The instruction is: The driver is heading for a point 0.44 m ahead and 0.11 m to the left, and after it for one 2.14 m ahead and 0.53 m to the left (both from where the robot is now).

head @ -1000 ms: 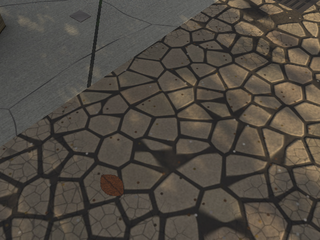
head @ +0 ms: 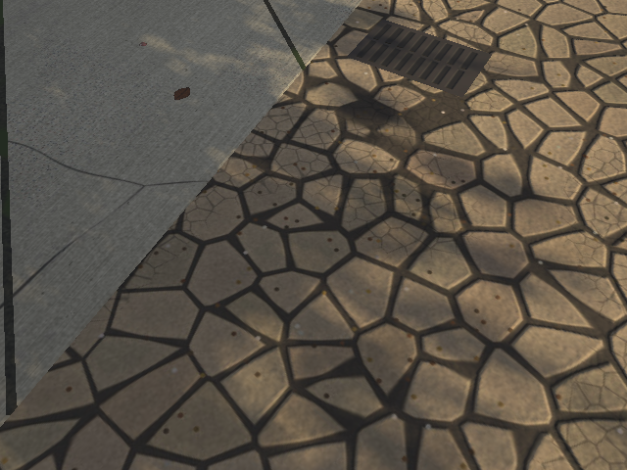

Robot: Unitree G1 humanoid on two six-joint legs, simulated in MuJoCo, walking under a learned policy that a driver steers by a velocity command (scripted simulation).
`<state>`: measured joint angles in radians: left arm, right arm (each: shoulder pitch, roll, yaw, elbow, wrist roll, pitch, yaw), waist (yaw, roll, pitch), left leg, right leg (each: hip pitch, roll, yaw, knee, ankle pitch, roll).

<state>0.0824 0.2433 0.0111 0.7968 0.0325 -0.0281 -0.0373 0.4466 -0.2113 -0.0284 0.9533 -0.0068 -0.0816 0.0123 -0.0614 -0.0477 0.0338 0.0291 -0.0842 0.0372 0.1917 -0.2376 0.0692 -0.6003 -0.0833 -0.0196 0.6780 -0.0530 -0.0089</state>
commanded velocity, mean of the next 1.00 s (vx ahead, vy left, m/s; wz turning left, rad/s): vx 0.34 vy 0.00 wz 0.41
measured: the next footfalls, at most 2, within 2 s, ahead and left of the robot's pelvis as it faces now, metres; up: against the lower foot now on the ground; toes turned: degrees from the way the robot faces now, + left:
right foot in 0.12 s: +0.23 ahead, -0.11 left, +0.00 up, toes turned +1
left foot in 0.64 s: +0.44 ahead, +0.14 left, +0.00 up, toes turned +25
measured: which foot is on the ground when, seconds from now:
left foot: down 0.00-0.14, up 0.16-0.62, down 0.64-1.00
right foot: up 0.00-0.10, down 0.12-0.64, up 0.66-1.00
